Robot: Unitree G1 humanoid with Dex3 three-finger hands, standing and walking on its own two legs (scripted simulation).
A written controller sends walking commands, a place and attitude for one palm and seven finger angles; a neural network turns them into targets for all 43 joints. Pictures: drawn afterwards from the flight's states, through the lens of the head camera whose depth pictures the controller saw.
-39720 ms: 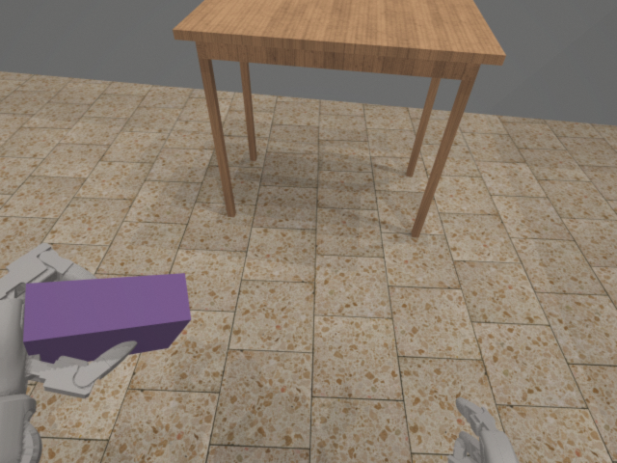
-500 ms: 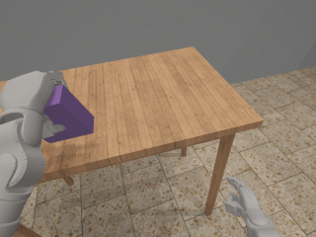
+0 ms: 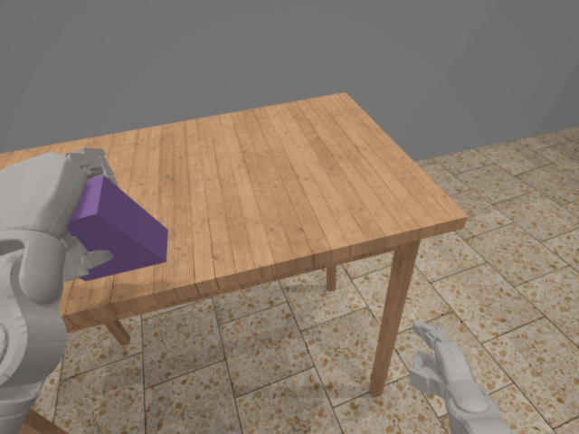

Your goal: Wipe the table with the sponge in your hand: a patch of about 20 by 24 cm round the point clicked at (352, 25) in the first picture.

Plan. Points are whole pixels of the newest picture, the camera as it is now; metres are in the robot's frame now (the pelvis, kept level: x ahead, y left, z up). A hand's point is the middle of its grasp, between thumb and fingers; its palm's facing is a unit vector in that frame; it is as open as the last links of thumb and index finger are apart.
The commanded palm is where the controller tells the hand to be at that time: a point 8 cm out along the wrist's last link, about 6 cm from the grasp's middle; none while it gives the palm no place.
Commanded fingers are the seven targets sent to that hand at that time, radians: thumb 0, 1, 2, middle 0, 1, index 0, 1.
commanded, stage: bring the sponge back beside the body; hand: left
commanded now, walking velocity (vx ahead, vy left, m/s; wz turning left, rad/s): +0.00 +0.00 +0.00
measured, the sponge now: (106, 242) +0.24 +0.28 +0.19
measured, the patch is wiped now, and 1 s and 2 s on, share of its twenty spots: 1.00 1.00 1.00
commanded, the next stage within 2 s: step back with the hand held close in 0.60 s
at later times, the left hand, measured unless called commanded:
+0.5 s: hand (58, 244) +0.19 +0.29 +0.23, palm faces +0.39 -0.12 -0.91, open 9.1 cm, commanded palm +0.13 +0.28 +0.30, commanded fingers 0.00 0.10 1.30 -1.20 -1.60 -1.20 -1.60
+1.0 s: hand (93, 222) +0.21 +0.24 +0.26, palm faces +0.44 -0.83 -0.35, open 9.1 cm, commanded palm +0.15 +0.30 +0.28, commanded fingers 0.00 0.10 1.30 -1.20 -1.60 -1.20 -1.60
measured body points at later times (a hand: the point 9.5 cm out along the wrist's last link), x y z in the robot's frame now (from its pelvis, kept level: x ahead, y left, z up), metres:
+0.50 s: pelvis -0.01 +0.00 +0.00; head -0.06 -0.04 +0.44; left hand +0.17 +0.29 +0.28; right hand +0.27 -0.16 -0.04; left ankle +0.03 +0.09 -0.74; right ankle +0.01 -0.10 -0.74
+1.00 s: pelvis -0.01 +0.01 -0.01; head -0.01 +0.04 +0.44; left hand +0.18 +0.28 +0.27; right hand +0.17 -0.22 -0.08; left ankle +0.02 +0.09 -0.74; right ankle +0.01 -0.10 -0.74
